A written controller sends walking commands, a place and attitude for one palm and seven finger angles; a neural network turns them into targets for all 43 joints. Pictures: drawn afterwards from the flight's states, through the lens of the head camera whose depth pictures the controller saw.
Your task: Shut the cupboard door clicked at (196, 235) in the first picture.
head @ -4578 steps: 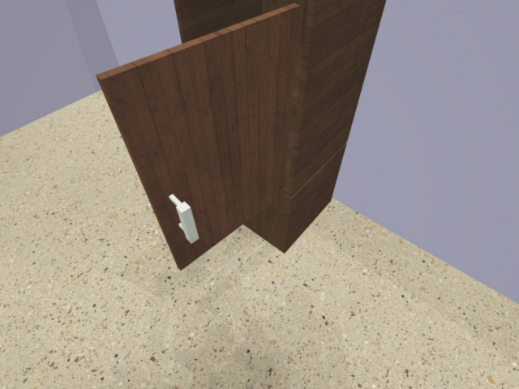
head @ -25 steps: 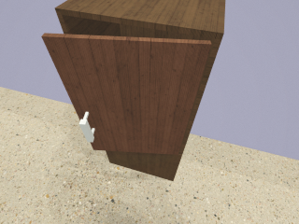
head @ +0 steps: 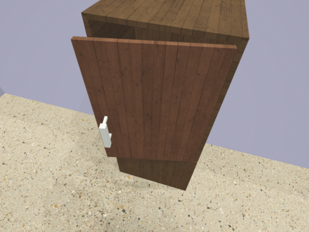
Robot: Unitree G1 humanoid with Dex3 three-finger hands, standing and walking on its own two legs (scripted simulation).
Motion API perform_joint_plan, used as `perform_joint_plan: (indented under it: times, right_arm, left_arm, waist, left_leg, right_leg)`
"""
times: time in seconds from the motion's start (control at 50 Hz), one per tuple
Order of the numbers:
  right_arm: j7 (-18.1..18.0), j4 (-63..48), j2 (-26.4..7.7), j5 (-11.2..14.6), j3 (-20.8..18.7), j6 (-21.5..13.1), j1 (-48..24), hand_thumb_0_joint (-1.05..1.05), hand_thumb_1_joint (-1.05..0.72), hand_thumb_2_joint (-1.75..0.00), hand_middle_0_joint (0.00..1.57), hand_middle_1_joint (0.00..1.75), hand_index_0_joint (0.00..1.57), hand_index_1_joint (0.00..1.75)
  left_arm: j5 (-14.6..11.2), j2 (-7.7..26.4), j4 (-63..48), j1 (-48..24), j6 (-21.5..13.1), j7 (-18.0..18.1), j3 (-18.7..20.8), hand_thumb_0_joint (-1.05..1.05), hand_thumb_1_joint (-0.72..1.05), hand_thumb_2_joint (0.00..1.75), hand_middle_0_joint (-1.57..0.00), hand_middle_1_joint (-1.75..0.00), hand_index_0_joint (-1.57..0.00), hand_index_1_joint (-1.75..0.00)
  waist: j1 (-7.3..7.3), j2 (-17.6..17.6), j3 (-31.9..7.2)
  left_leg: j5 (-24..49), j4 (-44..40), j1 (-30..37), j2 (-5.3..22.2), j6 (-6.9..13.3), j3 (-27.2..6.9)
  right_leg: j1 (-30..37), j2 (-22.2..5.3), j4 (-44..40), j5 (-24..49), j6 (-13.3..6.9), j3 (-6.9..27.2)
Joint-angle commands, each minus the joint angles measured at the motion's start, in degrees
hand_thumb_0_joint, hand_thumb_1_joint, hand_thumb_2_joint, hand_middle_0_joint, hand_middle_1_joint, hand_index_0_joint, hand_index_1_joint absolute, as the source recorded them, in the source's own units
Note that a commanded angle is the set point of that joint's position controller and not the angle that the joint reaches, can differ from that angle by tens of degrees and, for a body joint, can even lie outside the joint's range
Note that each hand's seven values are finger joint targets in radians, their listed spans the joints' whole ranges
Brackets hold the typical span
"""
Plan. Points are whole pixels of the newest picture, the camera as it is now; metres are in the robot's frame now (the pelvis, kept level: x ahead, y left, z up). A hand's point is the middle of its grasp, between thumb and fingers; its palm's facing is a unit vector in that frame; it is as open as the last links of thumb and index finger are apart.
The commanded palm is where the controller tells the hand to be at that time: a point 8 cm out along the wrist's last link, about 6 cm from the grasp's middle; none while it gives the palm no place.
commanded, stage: raise the hand and make a fist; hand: left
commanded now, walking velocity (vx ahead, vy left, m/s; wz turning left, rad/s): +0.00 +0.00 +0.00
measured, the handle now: (106, 131) +0.48 +0.21 -0.11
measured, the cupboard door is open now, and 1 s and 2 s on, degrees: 13 13 13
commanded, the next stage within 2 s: bring the fist close to the handle in 1.90 s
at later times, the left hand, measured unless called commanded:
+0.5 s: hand out of the picture +0.12 +0.18 -0.10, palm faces +0.16 -0.99 -0.03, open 5.7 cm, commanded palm +0.12 +0.21 -0.07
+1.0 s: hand (99, 215) +0.18 +0.16 -0.08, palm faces +0.00 -1.00 -0.03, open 3.5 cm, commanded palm +0.15 +0.21 -0.07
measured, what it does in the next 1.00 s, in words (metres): lowers itself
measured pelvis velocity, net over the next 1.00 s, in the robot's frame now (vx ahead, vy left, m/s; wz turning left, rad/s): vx -0.01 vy -0.04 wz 0.04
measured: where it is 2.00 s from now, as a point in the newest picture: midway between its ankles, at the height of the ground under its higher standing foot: outside the picture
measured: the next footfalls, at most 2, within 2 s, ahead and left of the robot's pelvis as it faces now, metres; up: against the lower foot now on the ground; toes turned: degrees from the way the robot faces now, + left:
none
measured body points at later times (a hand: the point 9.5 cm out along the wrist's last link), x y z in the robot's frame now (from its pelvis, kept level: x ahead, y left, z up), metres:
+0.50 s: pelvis -0.02 -0.03 -0.12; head +0.05 +0.00 +0.32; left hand +0.11 +0.23 -0.09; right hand +0.26 -0.24 -0.14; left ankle +0.02 +0.06 -0.74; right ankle +0.02 -0.13 -0.74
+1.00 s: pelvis -0.01 -0.04 -0.13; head +0.07 -0.02 +0.32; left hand +0.17 +0.22 -0.07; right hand +0.18 -0.29 -0.20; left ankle +0.02 +0.06 -0.74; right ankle +0.02 -0.13 -0.74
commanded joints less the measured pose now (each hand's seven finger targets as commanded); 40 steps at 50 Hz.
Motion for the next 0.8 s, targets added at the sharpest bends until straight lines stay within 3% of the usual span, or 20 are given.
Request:
perform_joint_plan:
  times: [0.0,0.02,0.04,0.06,0.08,0.1,0.12,0.14,0.18,0.2,0.26,0.3,0.34,0.4,0.46,0.54,0.6,0.66,0.72,0.78]
  right_arm:
    - [-5.14,-23.69,-11.44,3.46,0.05,-16.4,-5.14,0.0,-0.9,-0.9,0.2,0.3,0.2,0.3]
    - [-5.58,-20.14,-14.87,3.23,0.04,-18.92,-5.79,0.0,-0.9,-0.9,0.2,0.3,0.2,0.3]
    - [-3.66,-16.42,-10.58,3.51,0.06,-19.8,-6.58,0.0,-0.9,-0.9,0.2,0.3,0.2,0.3]
    - [-2.46,-20.33,-13.82,3.8,-1.39,-20.55,-4.56,0.0,-0.9,-0.9,0.2,0.3,0.2,0.3]
    - [-2.15,-22.8,-13.8,3.2,-2.1,-21.34,-5.78,0.0,-0.9,-0.9,0.2,0.3,0.2,0.3]
    - [-1.62,-23.29,-14.46,2.54,-2.63,-21.87,-6.14,0.0,-0.9,-0.9,0.2,0.3,0.2,0.3]
    - [-0.77,-24.75,-14.4,2.45,-3.68,-21.77,-6.09,0.0,-0.9,-0.9,0.2,0.3,0.2,0.3]
    - [0.05,-26.59,-13.64,2.08,-4.09,-21.43,-6.31,0.0,-0.9,-0.9,0.2,0.3,0.2,0.3]
    - [1.39,-30.07,-13.25,1.05,-5.57,-20.92,-8.49,0.0,-0.9,-0.9,0.2,0.3,0.2,0.3]
    - [1.96,-31.97,-13.61,0.79,-6.22,-20.29,-9.59,0.0,-0.9,-0.9,0.2,0.3,0.2,0.3]
    - [3.52,-36.66,-13.76,0.71,-7.56,-18.17,-12.01,0.0,-0.9,-0.9,0.2,0.3,0.2,0.3]
    - [3.48,-40.0,-13.74,0.92,-7.45,-17.03,-13.72,0.0,-0.9,-0.9,0.2,0.3,0.2,0.3]
    - [3.42,-42.51,-14.27,0.78,-7.13,-16.2,-13.38,0.0,-0.9,-0.9,0.2,0.3,0.2,0.3]
    - [2.02,-43.29,-13.52,0.82,-6.46,-15.99,-11.32,0.0,-0.9,-0.9,0.2,0.3,0.2,0.3]
    - [0.16,-40.76,-13.82,0.96,-5.63,-16.59,-9.86,0.0,-0.9,-0.9,0.2,0.3,0.2,0.3]
    - [-1.58,-38.55,-14.44,1.65,-5.02,-16.62,-8.53,0.0,-0.9,-0.9,0.2,0.3,0.2,0.3]
    - [-2.3,-40.88,-14.02,3.51,-5.51,-14.79,-9.98,0.0,-0.9,-0.9,0.2,0.3,0.2,0.3]
    - [-2.51,-43.68,-12.78,3.92,-5.26,-12.55,-12.53,0.0,-0.9,-0.9,0.2,0.3,0.2,0.3]
    - [-2.48,-43.45,-10.34,3.03,-4.93,-11.73,-12.58,0.0,-0.9,-0.9,0.2,0.3,0.2,0.3]
    - [-2.01,-41.45,-9.3,2.43,-4.89,-12.68,-10.17,0.0,-0.9,-0.9,0.2,0.3,0.2,0.3]
  left_arm:
    - [-7.69,11.27,-82.04,-7.25,-11.38,0.72,1.34,0.0,0.9,0.9,-0.22,-0.32,-0.22,-0.32]
    - [-10.7,11.2,-78.39,-5.94,-8.32,3.45,4.87,0.0,0.9,0.9,-0.24,-0.34,-0.24,-0.34]
    - [-9.72,-5.82,-55.96,11.44,-1.36,3.07,-5.44,0.0,0.9,0.9,-0.25,-0.36,-0.25,-0.36]
    - [-11.19,-3.12,-66.01,0.25,-3.16,3.65,-6.0,0.0,0.9,0.9,-0.27,-0.38,-0.27,-0.38]
    - [-10.31,-1.4,-64.31,1.64,-5.65,3.15,-3.06,0.0,0.9,0.9,-0.29,-0.4,-0.29,-0.4]
    - [-9.71,-0.9,-58.24,2.93,-8.68,1.98,-1.65,0.0,0.9,0.9,-0.31,-0.42,-0.31,-0.42]
    - [-9.98,0.87,-52.13,10.37,-11.78,0.34,2.08,0.0,0.9,0.9,-0.33,-0.44,-0.33,-0.44]
    - [-11.07,-0.77,-48.68,14.87,-16.02,-2.02,2.35,0.0,0.9,0.9,-0.35,-0.46,-0.35,-0.46]
    - [-13.63,-1.35,-48.19,21.88,-25.72,-8.87,4.31,0.0,0.9,0.9,-0.38,-0.5,-0.38,-0.5]
    - [-14.82,-0.35,-49.21,23.61,-30.45,-12.59,5.55,0.0,0.9,0.9,-0.4,-0.52,-0.4,-0.52]
    - [-15.02,6.79,-49.9,21.86,-40.15,-20.26,11.99,0.0,0.9,0.9,-0.46,-0.58,-0.46,-0.58]
    - [-14.71,8.61,-56.91,20.06,-40.36,-20.77,12.97,0.0,0.9,0.9,-0.49,-0.62,-0.49,-0.62]
    - [-15.99,10.32,-68.35,13.37,-39.25,-19.65,13.12,0.0,0.9,0.9,-0.53,-0.66,-0.53,-0.66]
    - [-18.24,11.56,-87.12,6.43,-40.27,-17.6,12.36,0.0,0.9,0.9,-0.58,-0.72,-0.58,-0.72]
    - [-18.77,8.0,-90.54,2.8,-40.79,-18.68,6.54,0.0,0.9,0.9,-0.64,-0.78,-0.64,-0.78]
    - [-18.39,8.88,-79.33,3.62,-35.48,-23.53,6.25,0.0,0.9,0.9,-0.71,-0.86,-0.71,-0.86]
    - [-18.58,10.51,-70.11,12.11,-24.51,-27.09,10.0,0.0,0.9,0.9,-0.77,-0.92,-0.77,-0.92]
    - [-20.95,14.81,-72.14,13.84,-16.43,-26.83,17.77,0.0,0.9,0.9,-0.82,-0.98,-0.82,-0.98]
    - [-22.61,15.82,-77.56,14.38,-17.75,-21.4,23.79,0.0,0.9,0.9,-0.88,-1.04,-0.88,-1.04]
    - [-21.98,11.98,-80.78,13.43,-25.0,-18.3,19.92,0.0,0.9,0.9,-0.93,-1.1,-0.93,-1.1]
  waist:
    - [-1.12,15.86,-27.92]
    - [-0.62,13.87,-23.43]
    - [-1.16,8.69,-9.52]
    - [-3.47,7.98,-1.68]
    - [-3.65,6.35,1.95]
    - [-4.3,0.98,6.12]
    - [-2.2,-1.95,5.53]
    - [-0.99,-11.41,4.04]
    - [2.19,-19.38,-1.68]
    - [3.24,-19.47,-4.28]
    - [4.81,-6.19,-9.73]
    - [6.21,4.98,-14.29]
    - [5.88,14.03,-20.04]
    - [2.69,17.67,-28.41]
    - [-2.41,10.62,-24.84]
    - [-4.68,2.13,-21.46]
    - [-1.3,-5.52,-22.53]
    - [3.21,-5.32,-28.43]
    - [5.53,-2.92,-31.86]
    - [3.93,0.56,-28.85]
  left_leg:
    - [9.13,-3.07,17.58,6.7,-5.72,-9.24]
    - [5.66,-5.61,12.84,7.51,-8.62,-10.95]
    - [-3.6,-8.3,2.45,7.15,-8.1,-13.18]
    - [-13.24,-6.15,-3.95,5.65,-6.92,-14.11]
    - [-15.62,-3.17,-7.15,4.67,-6.27,-14.06]
    - [-16.97,0.5,-12.43,3.61,-5.84,-13.72]
    - [-15.63,4.29,-15.78,2.3,-5.91,-12.43]
    - [-15.57,7.94,-19.56,2.38,-6.19,-11.89]
    - [-11.88,15.98,-25.58,1.54,-6.63,-8.76]
    - [-10.34,19.59,-28.15,1.06,-6.68,-7.24]
    - [-7.78,27.81,-34.11,0.33,-6.66,-6.1]
    - [-9.07,28.94,-34.19,0.97,-6.5,-6.68]
    - [-12.83,29.05,-32.19,1.93,-6.7,-9.61]
    - [-9.78,33.55,-27.76,2.54,-5.03,-11.04]
    - [-9.42,38.57,-31.73,3.18,-3.31,-11.53]
    - [-11.19,44.39,-41.18,3.17,-2.55,-10.51]
    - [-11.79,43.37,-45.88,2.78,-2.52,-8.85]
    - [-7.39,42.61,-45.96,1.8,-3.0,-7.87]
    - [-2.2,42.34,-44.57,2.22,-3.55,-8.49]
    - [-0.03,40.97,-42.37,2.79,-4.01,-8.48]
  right_leg:
    - [-4.95,4.83,5.69,-0.49,-3.41,-2.45]
    - [-4.07,5.08,9.09,-4.6,-3.34,-3.44]
    - [-11.09,3.37,10.33,-7.74,-2.68,-3.7]
    - [-11.61,2.49,8.09,-5.92,-2.76,-3.02]
    - [-13.55,2.32,6.34,-6.22,-2.73,-3.05]
    - [-17.9,2.2,6.58,-8.63,-2.75,-3.34]
    - [-19.99,2.14,7.31,-11.48,-3.27,-3.14]
    - [-22.97,2.64,10.84,-15.16,-3.27,-4.3]
    - [-26.0,3.03,16.66,-18.41,-3.63,-3.96]
    - [-26.23,2.83,18.99,-18.16,-3.9,-2.83]
    - [-30.02,2.55,29.77,-12.23,-5.02,-0.54]
    - [-34.48,3.18,35.62,-11.24,-5.11,-0.56]
    - [-38.04,3.44,38.82,-12.69,-5.24,-0.11]
    - [-39.82,3.79,38.33,-10.56,-4.87,1.6]
    - [-43.47,4.74,37.1,-11.42,-4.24,2.46]
    - [-43.12,4.77,35.33,-14.82,-3.48,3.8]
    - [-36.67,3.62,31.88,-17.93,-2.6,5.83]
    - [-26.99,1.68,31.39,-12.42,-1.49,8.45]
    - [-21.99,1.42,34.07,-0.19,-0.72,8.39]
    - [-25.75,1.88,35.87,4.48,-1.42,6.34]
